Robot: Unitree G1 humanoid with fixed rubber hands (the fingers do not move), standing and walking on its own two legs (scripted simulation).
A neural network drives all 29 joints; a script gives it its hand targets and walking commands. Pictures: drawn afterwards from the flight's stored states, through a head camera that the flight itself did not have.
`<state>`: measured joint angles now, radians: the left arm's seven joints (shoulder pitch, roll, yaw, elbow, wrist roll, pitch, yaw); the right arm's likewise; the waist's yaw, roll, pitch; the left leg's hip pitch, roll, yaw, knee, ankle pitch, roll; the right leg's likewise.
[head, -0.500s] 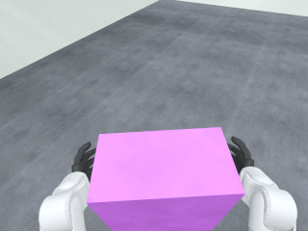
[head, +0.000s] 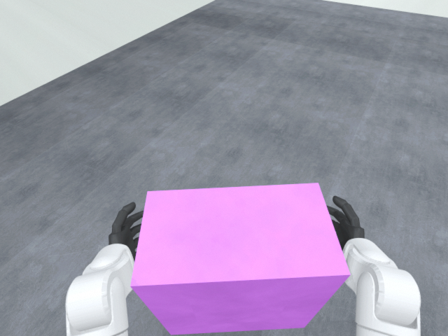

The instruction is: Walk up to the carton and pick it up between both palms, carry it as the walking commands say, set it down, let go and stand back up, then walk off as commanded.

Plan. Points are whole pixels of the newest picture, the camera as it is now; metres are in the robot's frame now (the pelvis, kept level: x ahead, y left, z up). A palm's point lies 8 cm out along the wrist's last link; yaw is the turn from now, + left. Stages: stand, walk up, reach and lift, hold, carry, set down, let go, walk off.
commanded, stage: carry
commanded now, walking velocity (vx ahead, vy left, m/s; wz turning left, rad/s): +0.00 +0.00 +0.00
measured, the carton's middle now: (235, 268) +0.25 +0.00 +0.00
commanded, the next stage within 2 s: hold in 0.82 s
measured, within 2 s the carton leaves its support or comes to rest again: neither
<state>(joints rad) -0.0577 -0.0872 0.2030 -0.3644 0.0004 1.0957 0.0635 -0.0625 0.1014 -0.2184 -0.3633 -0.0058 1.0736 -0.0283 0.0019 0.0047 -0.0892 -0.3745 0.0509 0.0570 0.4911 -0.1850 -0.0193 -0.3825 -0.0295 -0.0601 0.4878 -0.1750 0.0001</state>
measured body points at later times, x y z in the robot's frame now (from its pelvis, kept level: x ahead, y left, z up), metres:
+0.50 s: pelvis +0.03 +0.00 +0.00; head +0.03 +0.00 +0.45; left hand +0.30 +0.18 +0.06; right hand +0.30 -0.18 +0.06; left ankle +0.04 +0.13 -0.74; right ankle +0.05 -0.12 -0.74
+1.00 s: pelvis +0.03 +0.00 +0.01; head +0.03 +0.00 +0.46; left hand +0.30 +0.18 +0.02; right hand +0.30 -0.18 +0.02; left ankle +0.04 +0.13 -0.74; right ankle +0.05 -0.12 -0.74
